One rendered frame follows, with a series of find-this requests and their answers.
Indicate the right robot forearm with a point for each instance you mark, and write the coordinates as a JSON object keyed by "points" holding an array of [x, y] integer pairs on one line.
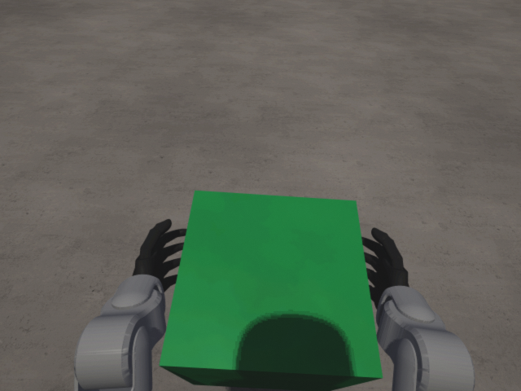
{"points": [[425, 355]]}

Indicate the right robot hand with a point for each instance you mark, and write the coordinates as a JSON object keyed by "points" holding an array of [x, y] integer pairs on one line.
{"points": [[389, 265]]}

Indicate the left robot forearm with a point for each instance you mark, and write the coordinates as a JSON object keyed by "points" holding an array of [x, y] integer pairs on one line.
{"points": [[113, 352]]}

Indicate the left robot hand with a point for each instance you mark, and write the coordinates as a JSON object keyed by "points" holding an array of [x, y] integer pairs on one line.
{"points": [[153, 254]]}

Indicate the carton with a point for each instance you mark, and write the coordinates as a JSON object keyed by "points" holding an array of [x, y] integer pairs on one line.
{"points": [[272, 292]]}

